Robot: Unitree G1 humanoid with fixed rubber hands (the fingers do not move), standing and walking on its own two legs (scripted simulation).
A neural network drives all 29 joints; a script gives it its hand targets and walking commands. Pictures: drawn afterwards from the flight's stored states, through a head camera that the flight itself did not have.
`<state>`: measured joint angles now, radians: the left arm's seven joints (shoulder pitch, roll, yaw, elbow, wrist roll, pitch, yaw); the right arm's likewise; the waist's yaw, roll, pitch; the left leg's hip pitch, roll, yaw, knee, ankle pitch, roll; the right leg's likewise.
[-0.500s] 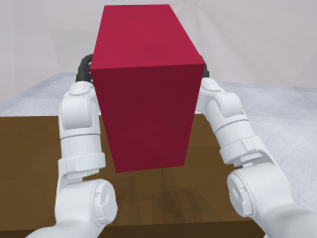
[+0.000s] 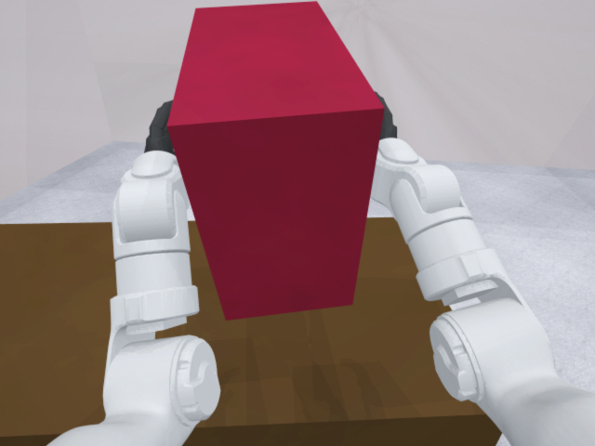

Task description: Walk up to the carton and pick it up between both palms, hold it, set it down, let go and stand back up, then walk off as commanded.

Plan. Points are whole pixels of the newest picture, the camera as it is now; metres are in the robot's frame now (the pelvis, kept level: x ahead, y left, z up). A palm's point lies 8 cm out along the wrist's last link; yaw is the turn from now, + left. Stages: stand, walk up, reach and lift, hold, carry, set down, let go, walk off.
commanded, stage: hold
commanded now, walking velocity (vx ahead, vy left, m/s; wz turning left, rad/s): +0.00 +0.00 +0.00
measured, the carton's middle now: (273, 154) +0.40 +0.00 +0.30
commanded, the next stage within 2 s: set down in 0.54 s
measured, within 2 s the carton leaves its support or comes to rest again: neither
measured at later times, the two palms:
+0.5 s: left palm (171, 164) +0.35 +0.13 +0.31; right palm (385, 159) +0.34 -0.13 +0.31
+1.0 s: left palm (161, 142) +0.36 +0.14 +0.34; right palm (382, 141) +0.34 -0.13 +0.33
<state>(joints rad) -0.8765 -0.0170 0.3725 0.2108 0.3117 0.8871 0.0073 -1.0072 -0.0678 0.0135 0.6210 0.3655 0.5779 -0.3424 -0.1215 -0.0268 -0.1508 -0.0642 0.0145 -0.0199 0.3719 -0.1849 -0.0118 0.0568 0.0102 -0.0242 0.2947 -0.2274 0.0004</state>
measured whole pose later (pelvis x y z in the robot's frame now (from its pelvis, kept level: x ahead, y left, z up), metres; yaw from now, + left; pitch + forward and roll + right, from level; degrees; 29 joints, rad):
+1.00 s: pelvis -0.01 +0.00 +0.00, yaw +0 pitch -8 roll -1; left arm -1.02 -0.02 0.48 0.42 0.46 0.66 -0.13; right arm -1.04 -0.01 -0.15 0.73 0.12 0.38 -0.24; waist -0.11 -0.06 -0.12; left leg -0.05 0.01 -0.02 0.35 -0.16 0.00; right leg 0.06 0.01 -0.02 0.29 -0.22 0.00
